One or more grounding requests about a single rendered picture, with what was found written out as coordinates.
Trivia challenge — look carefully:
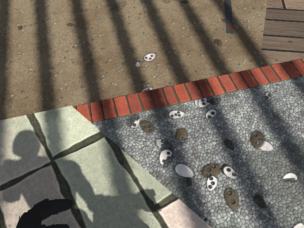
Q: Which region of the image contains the robot left hand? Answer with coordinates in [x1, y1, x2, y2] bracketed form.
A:
[16, 199, 73, 228]

